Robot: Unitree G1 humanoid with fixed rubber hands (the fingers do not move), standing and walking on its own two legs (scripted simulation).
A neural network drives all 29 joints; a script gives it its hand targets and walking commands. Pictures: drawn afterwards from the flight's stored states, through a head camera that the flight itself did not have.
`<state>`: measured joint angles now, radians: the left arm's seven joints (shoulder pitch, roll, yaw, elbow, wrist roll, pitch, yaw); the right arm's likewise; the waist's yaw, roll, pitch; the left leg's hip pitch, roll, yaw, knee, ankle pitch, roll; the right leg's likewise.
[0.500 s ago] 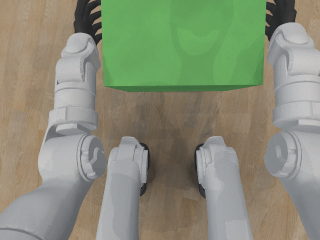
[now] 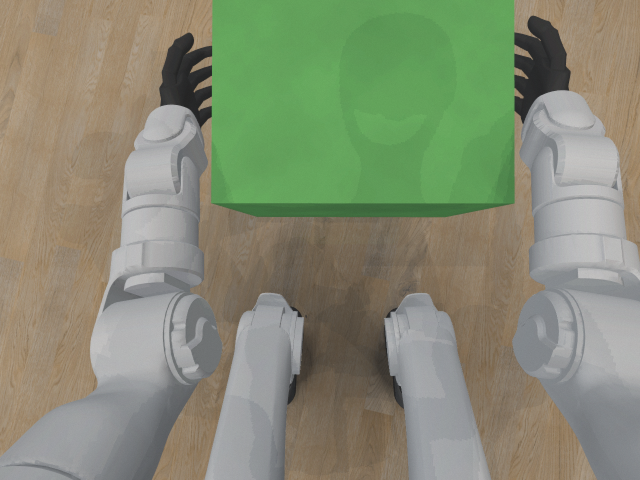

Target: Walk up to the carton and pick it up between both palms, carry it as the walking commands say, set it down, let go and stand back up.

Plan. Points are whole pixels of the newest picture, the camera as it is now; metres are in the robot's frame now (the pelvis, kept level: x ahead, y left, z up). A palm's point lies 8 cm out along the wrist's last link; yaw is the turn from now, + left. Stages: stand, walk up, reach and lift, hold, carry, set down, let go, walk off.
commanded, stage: reach and lift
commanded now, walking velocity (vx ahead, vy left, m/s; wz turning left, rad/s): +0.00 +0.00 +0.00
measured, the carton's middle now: (354, 103) +0.55 -0.02 -0.15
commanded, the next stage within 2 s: none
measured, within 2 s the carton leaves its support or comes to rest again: neither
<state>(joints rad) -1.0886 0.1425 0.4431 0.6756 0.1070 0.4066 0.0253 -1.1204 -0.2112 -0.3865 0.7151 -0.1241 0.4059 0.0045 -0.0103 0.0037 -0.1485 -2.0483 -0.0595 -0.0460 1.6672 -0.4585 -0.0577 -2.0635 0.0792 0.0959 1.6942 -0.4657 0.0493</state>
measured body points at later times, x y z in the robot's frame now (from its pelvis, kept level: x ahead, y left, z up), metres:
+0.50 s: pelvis +0.01 +0.00 +0.06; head +0.27 -0.02 +0.43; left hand +0.51 +0.17 -0.01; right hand +0.50 -0.22 -0.01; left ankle +0.11 +0.13 -0.47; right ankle +0.10 -0.13 -0.47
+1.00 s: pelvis +0.03 +0.00 +0.12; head +0.25 -0.02 +0.52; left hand +0.49 +0.17 +0.06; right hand +0.48 -0.21 +0.06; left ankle +0.11 +0.13 -0.47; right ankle +0.10 -0.13 -0.47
